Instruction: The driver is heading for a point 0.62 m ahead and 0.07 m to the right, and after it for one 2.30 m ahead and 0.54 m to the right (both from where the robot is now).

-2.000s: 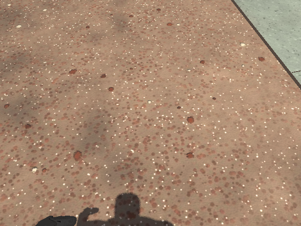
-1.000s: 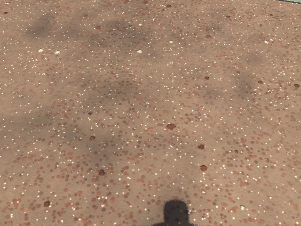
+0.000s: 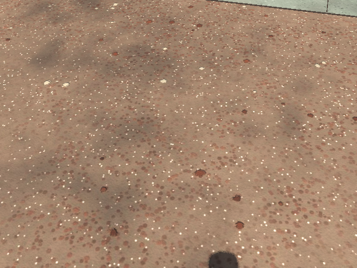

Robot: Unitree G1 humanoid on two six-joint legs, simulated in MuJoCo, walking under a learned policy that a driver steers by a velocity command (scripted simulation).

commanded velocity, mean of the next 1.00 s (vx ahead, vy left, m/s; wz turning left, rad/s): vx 0.44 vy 0.00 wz -0.20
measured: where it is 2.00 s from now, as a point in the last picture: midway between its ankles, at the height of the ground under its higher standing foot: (192, 229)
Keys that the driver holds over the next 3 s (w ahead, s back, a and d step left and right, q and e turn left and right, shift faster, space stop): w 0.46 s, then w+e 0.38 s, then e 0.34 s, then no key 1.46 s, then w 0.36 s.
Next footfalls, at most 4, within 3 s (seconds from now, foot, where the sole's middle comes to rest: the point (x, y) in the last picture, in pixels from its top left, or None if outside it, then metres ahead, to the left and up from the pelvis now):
0.48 left None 0.41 0.14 -0.76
1.02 right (224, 231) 0.67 -0.12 -0.76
1.52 left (169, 211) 0.76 0.09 -0.76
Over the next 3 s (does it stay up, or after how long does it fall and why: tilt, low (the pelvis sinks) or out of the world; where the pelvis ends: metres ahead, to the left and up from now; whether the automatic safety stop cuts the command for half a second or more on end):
stays up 0.72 -0.05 0.01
